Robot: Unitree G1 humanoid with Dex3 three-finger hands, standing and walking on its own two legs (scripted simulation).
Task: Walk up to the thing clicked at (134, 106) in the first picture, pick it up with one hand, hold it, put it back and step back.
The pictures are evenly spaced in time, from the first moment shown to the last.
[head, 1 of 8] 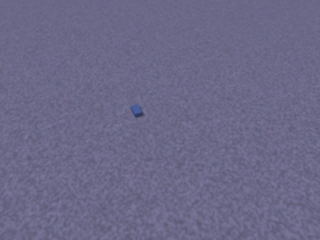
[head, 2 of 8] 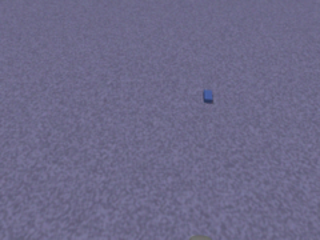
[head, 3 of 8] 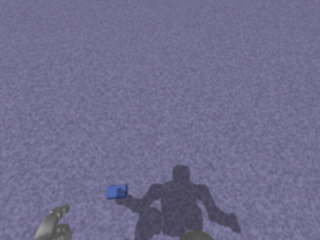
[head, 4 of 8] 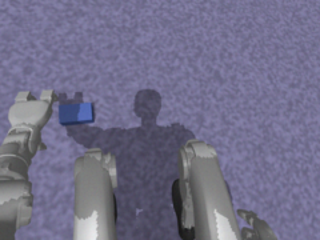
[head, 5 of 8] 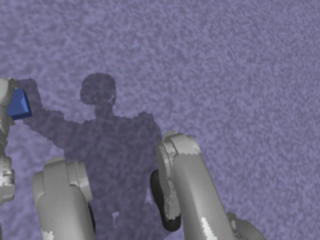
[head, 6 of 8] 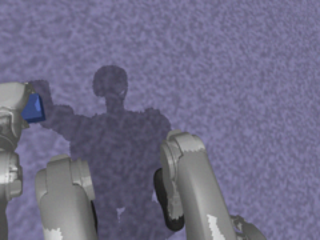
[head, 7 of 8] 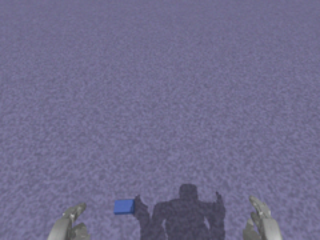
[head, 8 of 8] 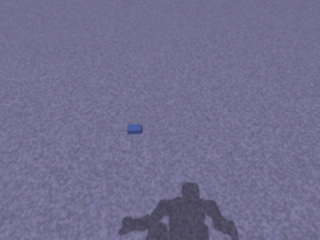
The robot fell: no
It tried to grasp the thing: yes
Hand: left
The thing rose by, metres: 0.69
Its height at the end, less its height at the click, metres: +0.00
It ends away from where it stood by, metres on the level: 0.01
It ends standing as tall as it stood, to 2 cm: yes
